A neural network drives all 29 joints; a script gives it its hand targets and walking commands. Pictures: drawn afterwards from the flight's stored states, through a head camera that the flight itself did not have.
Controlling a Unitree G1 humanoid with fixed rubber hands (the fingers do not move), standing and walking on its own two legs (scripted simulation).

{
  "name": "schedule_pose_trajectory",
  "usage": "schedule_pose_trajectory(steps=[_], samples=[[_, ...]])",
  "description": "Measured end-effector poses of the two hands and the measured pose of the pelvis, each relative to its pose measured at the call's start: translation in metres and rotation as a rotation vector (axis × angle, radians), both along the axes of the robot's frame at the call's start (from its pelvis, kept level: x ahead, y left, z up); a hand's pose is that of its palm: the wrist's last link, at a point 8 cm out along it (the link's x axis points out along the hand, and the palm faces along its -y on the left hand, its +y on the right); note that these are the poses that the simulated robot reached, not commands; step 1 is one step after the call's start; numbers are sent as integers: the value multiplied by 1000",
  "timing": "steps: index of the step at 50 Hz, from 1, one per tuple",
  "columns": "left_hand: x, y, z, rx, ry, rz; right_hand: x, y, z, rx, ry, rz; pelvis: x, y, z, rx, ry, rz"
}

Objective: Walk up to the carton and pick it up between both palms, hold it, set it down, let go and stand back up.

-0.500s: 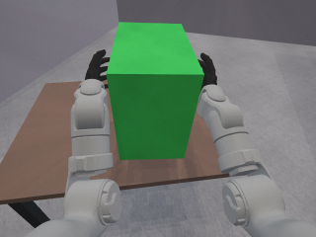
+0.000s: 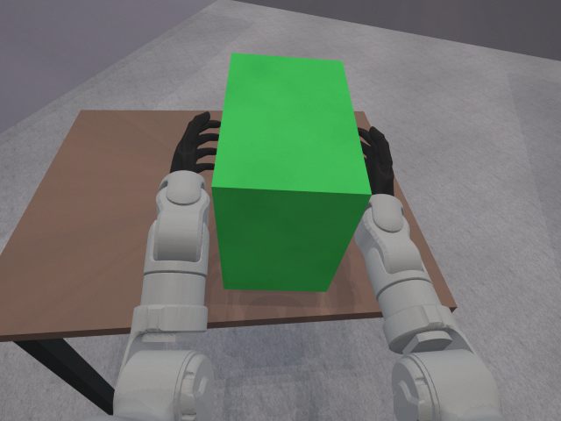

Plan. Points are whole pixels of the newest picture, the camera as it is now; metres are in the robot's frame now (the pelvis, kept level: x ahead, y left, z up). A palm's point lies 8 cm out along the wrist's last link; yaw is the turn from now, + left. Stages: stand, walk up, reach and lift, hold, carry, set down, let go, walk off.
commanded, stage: set down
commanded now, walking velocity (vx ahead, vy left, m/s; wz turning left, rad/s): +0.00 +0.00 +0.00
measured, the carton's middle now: (281, 178) +0.43 -0.01 +0.12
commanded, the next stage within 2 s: none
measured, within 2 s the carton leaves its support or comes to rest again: neither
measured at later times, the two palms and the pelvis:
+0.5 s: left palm (196, 171) +0.40 +0.11 +0.16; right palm (380, 183) +0.38 -0.15 +0.15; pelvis +0.00 +0.01 +0.00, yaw -2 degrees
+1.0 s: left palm (222, 173) +0.42 +0.08 +0.14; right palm (399, 182) +0.39 -0.18 +0.15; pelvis +0.00 -0.01 +0.00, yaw -3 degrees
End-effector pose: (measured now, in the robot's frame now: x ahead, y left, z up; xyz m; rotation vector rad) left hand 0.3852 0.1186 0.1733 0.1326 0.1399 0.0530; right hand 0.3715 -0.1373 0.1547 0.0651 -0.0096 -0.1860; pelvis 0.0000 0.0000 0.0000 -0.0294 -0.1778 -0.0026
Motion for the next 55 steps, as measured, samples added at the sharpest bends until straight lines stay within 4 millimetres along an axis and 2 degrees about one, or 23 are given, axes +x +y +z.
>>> schedule_pose_trajectory(steps=[12, 26, 43, 55], samples=[[12, -17, 18, 15, 0, -41, 1, -16, 16, -15, 0, -43, 0, 9, 1, 4, 14, -29], [12, -9, -12, -8, 59, -12, 10, -10, -2, -6, 43, -11, 0, 5, 2, 7, 44, -25], [27, -41, -26, -21, 92, -56, 14, -40, -7, 13, 75, -52, 2, -5, 3, 20, 96, -41], [32, -38, -40, -57, 117, -50, 21, -37, -13, 7, 101, -48, 3, -5, 3, 27, 125, -56]])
